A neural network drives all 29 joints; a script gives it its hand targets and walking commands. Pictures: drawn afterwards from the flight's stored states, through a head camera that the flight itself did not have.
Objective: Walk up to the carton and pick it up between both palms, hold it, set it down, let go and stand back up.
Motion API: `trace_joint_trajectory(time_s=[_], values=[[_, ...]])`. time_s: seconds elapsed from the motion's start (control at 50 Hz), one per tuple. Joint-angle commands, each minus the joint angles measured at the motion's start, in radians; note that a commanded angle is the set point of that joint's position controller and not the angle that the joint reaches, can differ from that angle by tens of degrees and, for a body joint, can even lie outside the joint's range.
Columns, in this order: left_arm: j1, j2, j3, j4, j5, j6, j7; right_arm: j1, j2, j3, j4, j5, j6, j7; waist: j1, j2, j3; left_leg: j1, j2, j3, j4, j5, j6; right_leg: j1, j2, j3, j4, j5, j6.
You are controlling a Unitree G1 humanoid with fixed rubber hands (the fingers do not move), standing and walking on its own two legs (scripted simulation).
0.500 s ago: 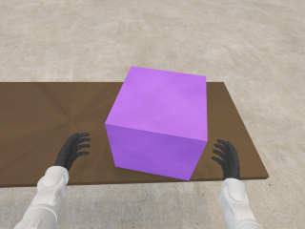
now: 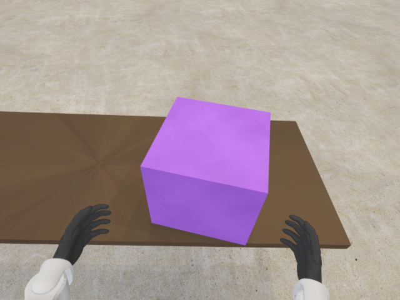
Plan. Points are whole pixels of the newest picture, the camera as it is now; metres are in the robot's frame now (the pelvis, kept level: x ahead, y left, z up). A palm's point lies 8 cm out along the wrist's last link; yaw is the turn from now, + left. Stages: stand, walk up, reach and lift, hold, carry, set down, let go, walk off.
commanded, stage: set down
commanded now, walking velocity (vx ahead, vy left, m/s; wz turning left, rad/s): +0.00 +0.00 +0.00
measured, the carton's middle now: (210, 168) +0.45 +0.00 -0.02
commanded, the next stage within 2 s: let go in 1.92 s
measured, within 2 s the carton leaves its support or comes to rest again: neither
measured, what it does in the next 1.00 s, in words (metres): stands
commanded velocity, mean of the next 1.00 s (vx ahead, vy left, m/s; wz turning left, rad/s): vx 0.00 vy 0.00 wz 0.00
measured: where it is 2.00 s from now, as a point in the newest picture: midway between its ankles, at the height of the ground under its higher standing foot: outside the picture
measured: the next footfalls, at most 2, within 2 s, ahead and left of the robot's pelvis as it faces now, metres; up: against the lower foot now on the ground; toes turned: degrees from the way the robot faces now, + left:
none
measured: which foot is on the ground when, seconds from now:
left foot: down 0.00-1.00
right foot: down 0.00-1.00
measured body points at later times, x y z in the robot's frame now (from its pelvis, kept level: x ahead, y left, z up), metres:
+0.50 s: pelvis +0.02 +0.01 +0.00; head -0.01 +0.03 +0.45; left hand +0.20 +0.27 -0.02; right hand +0.19 -0.19 -0.01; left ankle +0.01 +0.12 -0.74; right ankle -0.01 -0.13 -0.74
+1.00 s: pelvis +0.02 -0.01 +0.01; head +0.01 +0.00 +0.45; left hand +0.19 +0.24 -0.04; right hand +0.19 -0.21 -0.03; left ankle +0.01 +0.12 -0.74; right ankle +0.00 -0.13 -0.74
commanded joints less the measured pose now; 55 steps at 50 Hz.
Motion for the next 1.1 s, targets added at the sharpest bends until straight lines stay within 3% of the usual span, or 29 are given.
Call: trace_joint_trajectory(time_s=[0.0,0.04,0.06,0.1,0.14,0.16,0.18,0.24,0.26,0.28,0.32,0.34,0.36,0.38,0.4,0.42,0.44,0.48,0.5,0.52,0.58,0.7,0.76,0.84,0.88,0.9,0.92,0.96,1.08], values=[[-0.023,0.148,0.076,-0.143,0.022,0.007,-0.004,0.044,-0.02,0.011,-0.126,0.0,0.005,-0.001,0.006,0.113,-0.024,0.157,-0.021,-0.016,-0.104,0.126,-0.015,-0.078,-0.025,0.044,-0.146,0.026,-0.044],[-0.175,0.181,0.055,-0.127,0.005,0.016,0.0,-0.1,-0.059,-0.037,-0.129,0.011,0.038,-0.002,-0.003,0.144,-0.023,0.095,-0.019,-0.003,-0.12,0.057,-0.013,-0.109,-0.029,0.045,-0.141,-0.052,-0.048],[-0.024,0.175,0.065,-0.173,0.017,0.022,0.002,0.046,-0.05,-0.013,-0.192,0.015,0.031,0.0,0.009,0.133,-0.013,0.151,-0.02,-0.002,-0.116,0.086,-0.02,-0.081,-0.029,0.047,-0.154,-0.005,-0.049],[-0.045,0.178,0.053,-0.261,0.018,0.013,0.01,-0.006,-0.057,-0.037,-0.239,0.005,0.034,-0.001,0.004,0.138,-0.005,0.138,-0.01,-0.01,-0.134,0.109,-0.02,-0.049,-0.021,0.046,-0.143,0.031,-0.058],[0.043,0.125,0.047,-0.274,0.055,0.026,0.026,0.083,-0.048,-0.013,-0.188,0.019,0.041,0.031,0.027,0.206,-0.036,0.162,-0.003,-0.018,-0.131,0.218,-0.057,-0.01,-0.003,0.022,-0.132,0.068,-0.075],[0.003,0.138,0.041,-0.278,0.029,0.028,0.025,0.023,-0.071,-0.036,-0.19,0.027,0.053,0.03,0.001,0.177,0.007,0.15,-0.004,-0.022,-0.13,0.188,-0.05,-0.043,0.0,0.029,-0.139,0.03,-0.069],[0.047,0.11,0.033,-0.279,0.07,0.033,0.035,0.071,-0.076,-0.049,-0.162,0.026,0.053,0.049,0.006,0.201,0.019,0.155,0.01,-0.042,-0.145,0.205,-0.066,-0.032,0.013,0.009,-0.129,0.027,-0.08],[0.105,0.101,0.053,-0.283,0.069,0.044,0.028,0.109,-0.085,-0.044,-0.269,0.017,0.045,0.055,0.004,0.129,0.022,0.174,-0.005,-0.011,-0.135,0.302,-0.06,-0.008,0.011,0.012,-0.157,0.082,-0.077],[0.114,0.093,0.046,-0.231,0.08,0.057,0.031,0.076,-0.119,-0.06,-0.182,-0.009,0.059,0.069,0.011,0.154,0.077,0.179,0.0,-0.021,-0.143,0.279,-0.064,-0.05,0.013,0.003,-0.158,0.05,-0.078],[0.092,0.135,0.068,-0.298,0.069,0.04,0.028,0.081,-0.085,-0.046,-0.294,0.004,0.044,0.059,0.007,0.122,0.017,0.164,-0.011,-0.009,-0.14,0.24,-0.05,0.006,0.003,0.025,-0.159,0.046,-0.073],[0.107,0.117,0.07,-0.313,0.095,0.044,0.043,0.102,-0.1,-0.06,-0.234,-0.008,0.072,0.074,0.021,0.158,0.081,0.172,0.002,-0.02,-0.159,0.256,-0.063,-0.004,0.006,0.019,-0.161,0.042,-0.075],[0.099,0.081,0.056,-0.278,0.074,0.043,0.037,0.076,-0.09,-0.078,-0.217,-0.025,0.078,0.067,-0.011,0.121,0.095,0.171,0.009,-0.015,-0.172,0.195,-0.058,-0.013,0.01,0.008,-0.175,0.012,-0.086],[0.105,0.107,0.056,-0.313,0.047,0.032,0.033,0.093,-0.077,-0.059,-0.279,-0.022,0.074,0.066,0.005,0.087,0.069,0.121,-0.01,-0.002,-0.166,0.214,-0.041,-0.008,-0.004,0.029,-0.169,0.046,-0.073],[0.081,0.042,0.032,-0.222,0.112,0.04,0.051,0.051,-0.11,-0.099,-0.094,-0.05,0.099,0.093,-0.002,0.184,0.109,0.155,0.022,-0.031,-0.191,0.155,-0.065,-0.054,0.013,-0.005,-0.158,-0.056,-0.09],[0.12,0.052,0.018,-0.284,0.092,0.046,0.05,0.082,-0.117,-0.11,-0.189,-0.036,0.086,0.093,-0.021,0.138,0.069,0.148,0.021,-0.024,-0.192,0.189,-0.07,-0.01,0.022,0.011,-0.159,-0.012,-0.091],[0.138,0.064,0.043,-0.266,0.077,0.04,0.051,0.107,-0.085,-0.077,-0.196,-0.028,0.086,0.091,0.019,0.151,0.073,0.152,0.009,-0.012,-0.166,0.258,-0.059,-0.004,0.015,0.006,-0.153,0.04,-0.082],[0.159,0.088,0.045,-0.348,0.081,0.023,0.053,0.135,-0.067,-0.068,-0.241,-0.019,0.073,0.089,0.011,0.154,0.025,0.156,0.001,-0.013,-0.156,0.287,-0.062,0.037,0.011,0.027,-0.157,0.086,-0.079],[0.14,0.096,0.048,-0.292,0.081,0.022,0.053,0.101,-0.071,-0.043,-0.239,-0.007,0.062,0.095,0.027,0.135,0.021,0.197,-0.013,0.002,-0.135,0.32,-0.052,0.001,0.0,0.046,-0.165,0.113,-0.063],[0.127,0.067,0.031,-0.306,0.092,0.024,0.052,0.105,-0.087,-0.06,-0.222,-0.02,0.068,0.085,0.004,0.156,0.054,0.183,0.004,-0.013,-0.151,0.299,-0.063,0.004,0.008,0.033,-0.159,0.083,-0.076],[0.15,0.091,0.049,-0.299,0.083,0.035,0.057,0.099,-0.066,-0.049,-0.208,-0.01,0.064,0.1,0.026,0.151,0.019,0.172,-0.019,0.002,-0.146,0.315,-0.061,0.008,0.0,0.031,-0.164,0.105,-0.07],[0.162,0.032,0.059,-0.231,0.13,0.076,0.056,0.105,-0.121,-0.088,-0.083,-0.035,0.089,0.109,0.005,0.173,0.085,0.203,-0.009,0.006,-0.175,0.276,-0.066,-0.025,0.006,0.019,-0.183,0.044,-0.068],[0.155,0.034,0.059,-0.296,0.112,0.062,0.048,0.095,-0.11,-0.084,-0.193,-0.05,0.049,0.09,0.006,0.086,0.015,0.218,-0.02,0.016,-0.139,0.374,-0.061,0.009,0.017,0.022,-0.171,0.164,-0.054],[0.149,0.055,0.065,-0.26,0.144,0.087,0.052,0.092,-0.128,-0.075,-0.086,-0.056,0.063,0.114,0.021,0.138,0.033,0.218,-0.016,0.014,-0.146,0.359,-0.068,-0.017,0.007,0.028,-0.173,0.126,-0.064],[0.171,0.035,0.071,-0.213,0.153,0.114,0.052,0.07,-0.147,-0.091,-0.079,-0.059,0.072,0.12,0.008,0.098,0.032,0.212,-0.017,0.02,-0.158,0.316,-0.05,0.006,0.006,0.02,-0.179,0.135,-0.056],[0.146,0.029,0.058,-0.195,0.123,0.098,0.045,0.053,-0.107,-0.071,-0.129,-0.06,0.054,0.114,0.01,0.017,0.031,0.198,-0.027,0.028,-0.155,0.299,-0.037,-0.02,-0.005,0.031,-0.176,0.159,-0.037],[0.125,0.074,0.068,-0.235,0.11,0.081,0.046,0.054,-0.09,-0.048,-0.144,-0.059,0.05,0.115,0.018,0.026,0.011,0.188,-0.043,0.033,-0.143,0.291,-0.032,-0.021,-0.017,0.033,-0.171,0.168,-0.031],[0.132,0.029,0.05,-0.122,0.159,0.108,0.052,0.061,-0.139,-0.073,-0.032,-0.085,0.063,0.122,-0.002,0.058,0.069,0.209,-0.024,0.023,-0.169,0.248,-0.043,-0.047,-0.005,0.012,-0.179,0.118,-0.036],[0.107,0.054,0.07,-0.182,0.162,0.104,0.047,0.065,-0.113,-0.049,-0.019,-0.076,0.065,0.119,0.008,0.09,0.053,0.197,-0.029,0.026,-0.158,0.266,-0.042,-0.024,-0.015,0.024,-0.176,0.122,-0.035],[0.097,0.055,0.061,-0.133,0.159,0.135,0.057,0.028,-0.117,-0.069,-0.005,-0.083,0.075,0.124,0.003,0.082,0.059,0.188,-0.025,0.03,-0.154,0.24,-0.032,-0.03,-0.024,0.031,-0.176,0.157,-0.031]])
